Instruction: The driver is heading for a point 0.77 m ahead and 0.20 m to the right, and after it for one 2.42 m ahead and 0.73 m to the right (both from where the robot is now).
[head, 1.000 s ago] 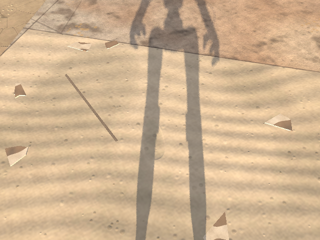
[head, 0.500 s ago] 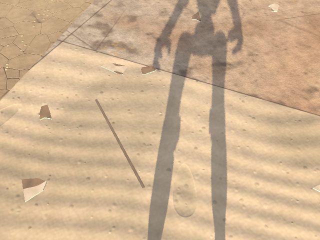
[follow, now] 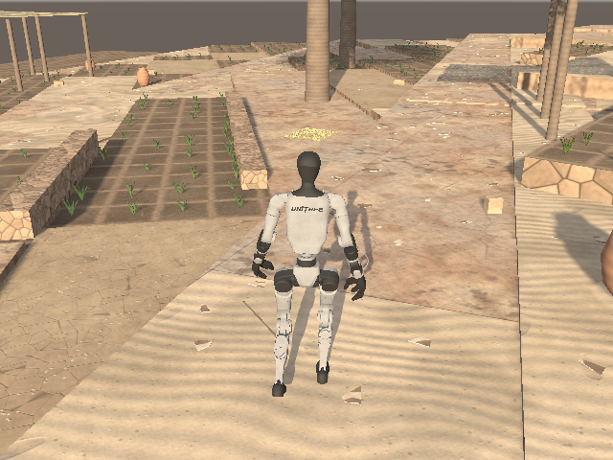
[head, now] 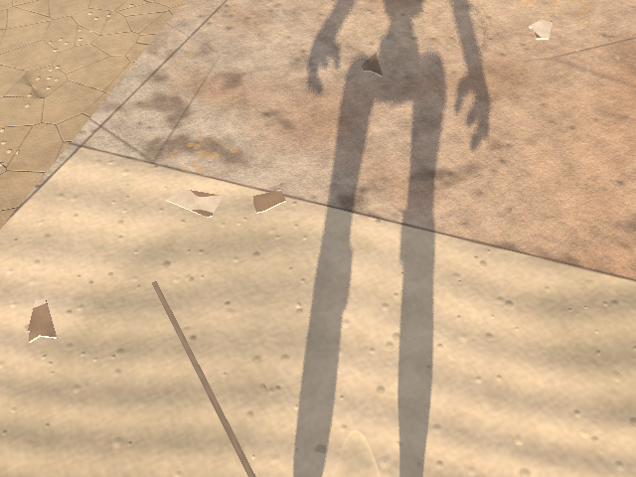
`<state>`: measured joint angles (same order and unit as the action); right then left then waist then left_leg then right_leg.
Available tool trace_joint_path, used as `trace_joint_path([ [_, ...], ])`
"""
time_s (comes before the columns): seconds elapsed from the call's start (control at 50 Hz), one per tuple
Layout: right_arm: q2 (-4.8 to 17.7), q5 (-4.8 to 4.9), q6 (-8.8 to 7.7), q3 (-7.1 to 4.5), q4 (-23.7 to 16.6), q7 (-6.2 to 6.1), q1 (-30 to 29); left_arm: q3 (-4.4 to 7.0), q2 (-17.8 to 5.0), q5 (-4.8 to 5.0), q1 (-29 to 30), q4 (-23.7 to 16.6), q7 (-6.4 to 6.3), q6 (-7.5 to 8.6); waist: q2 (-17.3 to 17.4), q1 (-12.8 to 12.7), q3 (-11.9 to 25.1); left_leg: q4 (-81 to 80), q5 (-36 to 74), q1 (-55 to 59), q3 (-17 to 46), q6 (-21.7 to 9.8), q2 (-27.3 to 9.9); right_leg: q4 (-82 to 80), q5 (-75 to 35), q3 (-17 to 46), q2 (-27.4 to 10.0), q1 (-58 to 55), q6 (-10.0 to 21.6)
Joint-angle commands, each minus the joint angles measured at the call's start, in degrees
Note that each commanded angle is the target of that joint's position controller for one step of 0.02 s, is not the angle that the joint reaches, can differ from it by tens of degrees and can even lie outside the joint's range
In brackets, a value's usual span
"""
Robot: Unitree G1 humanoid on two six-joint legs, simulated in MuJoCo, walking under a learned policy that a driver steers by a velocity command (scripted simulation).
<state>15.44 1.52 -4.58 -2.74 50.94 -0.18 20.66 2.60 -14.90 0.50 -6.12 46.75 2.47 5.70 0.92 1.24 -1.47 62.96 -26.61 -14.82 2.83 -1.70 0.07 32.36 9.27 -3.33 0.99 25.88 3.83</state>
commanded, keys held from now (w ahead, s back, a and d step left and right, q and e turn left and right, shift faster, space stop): w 0.04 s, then no key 0.34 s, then e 0.60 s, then w+e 0.02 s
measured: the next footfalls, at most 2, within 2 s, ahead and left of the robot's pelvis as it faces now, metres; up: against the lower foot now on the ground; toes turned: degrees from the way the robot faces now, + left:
left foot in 0.38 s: +0.32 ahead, +0.12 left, +0.00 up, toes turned +0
right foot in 0.78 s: +0.21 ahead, -0.12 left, +0.00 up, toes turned -14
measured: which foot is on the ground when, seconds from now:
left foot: up 0.00-0.36, down 0.38-0.76, up 0.78-1.00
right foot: down 0.00-0.40, up 0.42-0.76, down 0.78-1.00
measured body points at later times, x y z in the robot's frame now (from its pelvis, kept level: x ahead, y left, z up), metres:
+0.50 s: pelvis +0.19 +0.02 +0.01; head +0.22 +0.03 +0.45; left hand +0.27 +0.29 -0.14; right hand +0.34 -0.23 -0.10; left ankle +0.28 +0.12 -0.73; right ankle +0.10 -0.10 -0.68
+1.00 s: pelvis +0.19 -0.03 +0.02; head +0.21 -0.07 +0.47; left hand +0.35 +0.23 -0.08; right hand +0.26 -0.34 -0.11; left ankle +0.25 +0.13 -0.65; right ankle +0.17 -0.11 -0.73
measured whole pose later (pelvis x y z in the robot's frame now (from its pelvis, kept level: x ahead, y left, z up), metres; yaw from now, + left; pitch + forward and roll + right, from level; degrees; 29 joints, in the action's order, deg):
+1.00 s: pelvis +0.19 -0.03 +0.02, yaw -18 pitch +3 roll +3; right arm 17.3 0.0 0.5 -5.9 49.1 -3.6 2.8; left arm 4.1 -15.4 0.5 -15.0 46.2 -2.1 -0.2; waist 1.7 -1.5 -1.3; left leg 58.2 -18.6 -32.1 2.7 2.8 0.9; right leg 24.9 11.4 4.1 1.6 15.8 3.5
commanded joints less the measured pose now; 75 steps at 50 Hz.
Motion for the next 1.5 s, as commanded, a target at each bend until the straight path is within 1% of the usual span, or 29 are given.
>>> trace_joint_path([
  [0.02, 7.19, -0.32, -2.26, -1.59, -6.11, -0.40, -4.70, 1.67, -6.45, -0.41, -7.07, -0.82, -0.43, 0.17, -3.21, -3.87, 5.66, 8.06, 7.57, -25.79, 1.94, -1.05, -6.30, -17.95, -1.49, 24.71, -16.86, -24.67, 10.26],
  [0.06, 5.43, -0.73, -0.84, -1.74, -5.58, -0.58, -2.34, 1.17, -5.06, -1.29, -5.37, -0.68, -0.24, 0.64, -5.04, -0.83, 4.33, 4.34, 10.44, -19.49, 2.06, -0.63, -7.82, -20.74, -11.22, 19.01, -14.52, -17.68, 9.84],
  [0.14, 2.86, -1.73, 0.67, -1.31, -6.19, -1.21, -3.51, 1.51, -7.16, -1.29, -6.34, 1.48, -1.24, 0.91, -4.16, 0.88, 2.94, -5.72, 14.87, -18.36, -0.17, 2.37, -6.84, -20.30, -39.54, 8.39, -12.90, -14.15, 10.16],
  [0.28, 2.25, -1.55, 0.72, -0.68, -7.78, -0.17, -13.80, 1.30, -8.26, -0.56, -9.62, 4.44, -2.58, -1.40, -5.28, -3.21, 4.30, -28.40, 29.95, -11.89, -1.83, 2.01, -3.39, -17.67, -34.36, 4.22, -11.24, -19.04, 7.12],
  [0.36, 4.43, -2.36, -0.05, -1.52, -7.07, 0.34, -11.51, 1.19, -7.80, 0.34, -7.37, 5.34, -3.01, -2.70, -4.60, -0.48, 5.11, -38.25, 30.02, -5.63, -2.28, -1.01, -1.79, -8.88, -29.14, 6.50, -11.32, -22.03, 4.72],
  [0.38, 7.18, -2.84, -0.27, -2.34, -6.08, -0.03, -8.98, 0.92, -6.88, -0.21, -9.60, 5.64, -3.08, -2.62, -1.93, -0.44, 7.23, -40.09, 45.94, 1.57, -0.37, -2.48, -3.63, -4.32, -25.66, 5.59, -7.99, -20.49, 2.18],
  [0.4, 10.45, -3.66, -0.20, -2.87, -6.13, -0.48, -7.25, 0.16, -4.58, -1.58, -13.74, 5.66, -2.83, -1.95, 3.72, -2.72, 12.15, -34.99, 66.72, 14.42, 5.79, -6.30, -11.12, 2.87, -11.43, 4.45, -3.83, -12.55, -0.38],
  [0.42, 7.25, -3.65, 0.66, -2.15, -5.40, -0.86, -5.59, -1.18, -0.63, -1.15, -18.41, 7.27, -2.72, -1.82, 11.02, -2.57, 17.51, -33.87, 70.66, 22.95, 13.01, -14.13, -19.07, 11.43, 10.27, 3.92, -0.62, -4.65, -3.24],
  [0.44, 4.00, -2.83, 1.33, -1.32, -5.51, -0.81, -4.79, -0.66, -3.56, -0.08, -13.86, 6.35, -2.74, -2.64, 11.42, 0.26, 17.41, -36.87, 64.17, 21.27, 17.05, -16.29, -21.39, 18.76, 29.00, 5.60, -0.06, -0.84, -4.69],
  [0.48, 7.61, -2.28, 2.06, -2.16, -6.30, -1.31, -7.90, 1.18, -8.05, 1.11, -7.88, 3.99, -3.51, -4.94, 6.03, 0.51, 12.47, -41.76, 42.79, 14.40, 16.32, -14.58, -20.92, 30.63, 29.94, 6.51, -1.52, 5.57, -5.48],
  [0.56, 7.08, -2.75, 2.95, -2.32, -7.21, -2.32, -17.14, 2.01, -5.68, 0.42, -9.97, 3.79, -5.03, -8.59, 7.49, -3.30, 5.97, -49.31, 20.57, -3.48, 5.24, -11.26, -15.88, 29.02, 18.96, 3.91, -3.18, -0.62, -7.14],
  [0.72, 8.86, -1.15, 4.47, -3.11, -5.07, -3.56, -18.98, 2.74, -5.72, 0.06, -9.61, 0.60, -3.20, -8.76, 7.46, -3.70, 8.50, -46.22, 18.53, -1.00, -1.82, -9.17, -17.83, 8.24, 8.98, -0.55, -3.31, -10.23, -3.23],
  [0.76, 7.23, -0.07, 5.19, -2.95, -3.93, -3.33, -18.06, 3.62, -6.79, -0.65, -13.16, 1.66, -2.70, -8.95, 3.41, -5.11, 6.47, -38.27, 10.69, -5.02, -6.17, -3.78, -14.45, -2.98, 3.71, 0.29, -1.75, -16.08, 0.46],
  [0.78, 4.15, -0.89, 5.63, -2.43, -3.56, -2.82, -15.58, 4.73, -11.40, -1.02, -13.45, 0.58, -3.37, -8.92, -10.32, -3.55, 2.96, -22.67, 2.84, -14.51, -12.60, 2.13, -7.73, -13.20, -2.27, 16.96, -12.03, -18.35, 5.26],
  [0.8, 3.84, -1.89, 5.30, -2.39, -7.04, -3.19, -20.51, 5.41, -17.54, -1.94, -12.17, -1.92, -3.54, -8.23, -19.08, -3.94, -0.10, -11.25, -10.02, -25.77, -8.54, 4.92, 0.84, -18.47, -7.64, 35.30, -22.82, -15.21, 14.55],
  [0.82, 5.31, -1.90, 5.03, -2.90, -8.14, -3.29, -24.37, 4.98, -15.78, -3.55, -11.54, -2.21, -3.40, -6.58, -13.83, -4.74, 0.96, -2.37, -9.20, -25.45, -1.04, 3.79, 0.29, -19.57, -4.25, 34.73, -21.84, -13.02, 15.93],
  [0.88, 7.62, -2.17, 5.09, -4.26, -4.94, -3.92, -19.32, 3.94, -10.89, -0.22, -3.74, -4.24, -4.00, -4.73, -8.18, -0.72, 2.41, -0.24, 3.83, -25.15, 1.44, 3.15, -1.60, -16.34, -3.90, 23.55, -14.61, -15.07, 7.24],
  [0.92, 6.42, -2.05, 4.70, -4.22, -4.92, -3.66, -18.97, 3.29, -9.08, -0.06, -5.48, -4.27, -4.50, -4.88, -7.55, -0.75, 4.98, 0.99, 7.26, -22.83, 1.23, 3.97, -0.54, -14.98, -11.13, 21.53, -12.99, -16.78, 7.30],
  [0.98, 4.87, -1.31, 4.14, -3.68, -5.43, -3.57, -20.01, 3.61, -9.58, 0.09, -8.60, -4.08, -5.16, -5.17, -7.75, -1.91, 5.96, -5.62, 8.78, -23.96, 1.81, 4.90, 0.06, -13.68, -14.38, 21.97, -12.46, -22.36, 7.87],
  [1.06, 5.11, -0.65, 2.82, -3.27, -6.52, -1.80, -23.58, 4.25, -11.06, 0.73, -9.83, -4.31, -5.57, -5.34, -10.58, -4.17, 3.98, -20.26, 10.96, -20.83, 1.68, 5.44, 0.28, -19.36, 15.28, 27.60, -11.76, -21.45, 8.68],
  [1.16, 5.25, -0.30, -0.17, -2.71, -5.56, 0.38, -22.00, 3.88, -10.60, 0.22, -10.07, -3.97, -4.65, -4.61, -10.04, -5.02, 3.34, -30.38, 9.72, -10.24, -1.14, 3.49, 0.27, -18.98, 16.82, 28.01, -11.70, -17.28, 9.38],
  [1.24, 5.70, -0.26, -2.02, -2.83, -2.23, 0.87, -14.26, 2.65, -8.17, 0.17, -8.38, -4.26, -3.96, -4.41, -7.71, -0.54, 3.07, -41.39, 15.22, 5.62, -2.76, -0.34, -0.03, -14.08, 18.92, 27.30, -7.80, -9.91, 6.71],
  [1.26, 7.21, -0.64, -2.23, -3.20, -0.77, 0.58, -8.81, 1.86, -5.71, 0.01, -6.74, -5.00, -3.80, -4.08, -5.15, 1.85, 4.41, -42.06, 13.00, 13.41, 1.83, -2.07, -4.86, -7.38, 19.19, 24.51, -5.31, -3.97, 4.66],
  [1.28, 10.41, -1.44, -2.17, -3.67, 0.57, 0.20, -2.78, 0.80, -1.73, 0.05, -5.85, -5.91, -3.56, -3.49, 4.92, 3.02, 5.66, -46.66, 4.96, 20.94, 14.77, -5.67, -14.07, 9.16, 20.31, 15.05, 1.56, 5.48, 1.03],
  [1.3, 15.20, -2.06, -2.10, -5.04, 2.19, 0.80, 0.42, 1.56, -4.59, 1.38, -4.04, -8.96, -3.69, -2.46, 14.39, 2.85, 1.09, -52.45, -6.48, 21.84, 33.33, -13.16, -22.93, 18.60, 25.96, 10.37, 4.12, 19.51, 0.04],
  [1.32, 11.06, -1.27, -2.45, -4.04, 1.12, 0.87, -1.82, 2.58, -9.17, 1.64, -3.42, -8.44, -3.56, -1.72, 8.80, 2.69, -3.24, -53.07, -11.65, 20.41, 33.13, -14.35, -23.11, 25.58, 22.76, 12.86, -0.15, 24.82, -0.34],
  [1.34, 8.25, -0.78, -2.52, -3.19, 0.30, 0.75, -3.83, 2.88, -9.62, 1.51, -4.33, -7.48, -3.09, -1.34, 7.67, 1.63, -4.15, -53.19, -9.51, 20.27, 28.21, -12.27, -19.97, 27.91, 17.23, 12.43, -1.69, 26.05, -0.52],
  [1.4, 6.74, -1.11, -1.93, -2.20, -0.69, 0.58, -5.59, 2.55, -7.05, 0.15, -1.92, -7.92, -2.28, -0.76, 5.74, 1.04, -3.31, -55.18, 5.26, 16.86, 17.34, -9.46, -15.42, 26.16, 6.43, 8.17, -5.96, 23.69, -2.20],
  [1.5, 8.00, -0.94, -1.01, -2.02, 0.54, -0.05, -2.55, 0.69, -1.85, 0.06, 5.08, -10.61, -1.59, -0.56, 5.43, 3.08, -3.17, -55.14, 28.44, 9.97, 3.63, -8.20, -9.75, 9.49, -5.54, 2.13, -4.54, 12.95, -4.64],
])
Keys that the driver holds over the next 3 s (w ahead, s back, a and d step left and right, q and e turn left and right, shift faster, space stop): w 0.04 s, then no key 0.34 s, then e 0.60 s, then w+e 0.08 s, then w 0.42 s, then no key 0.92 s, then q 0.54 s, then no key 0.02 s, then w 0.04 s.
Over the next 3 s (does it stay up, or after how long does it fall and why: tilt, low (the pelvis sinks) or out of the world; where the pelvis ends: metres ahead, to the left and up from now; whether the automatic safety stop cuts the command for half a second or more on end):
stays up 0.50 -0.09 0.02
